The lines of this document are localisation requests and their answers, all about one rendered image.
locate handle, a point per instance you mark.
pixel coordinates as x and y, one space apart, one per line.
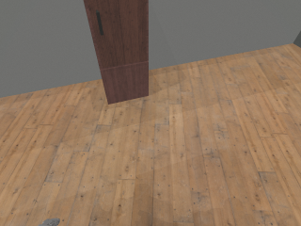
99 22

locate cupboard door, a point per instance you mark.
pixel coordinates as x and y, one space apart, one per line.
124 24

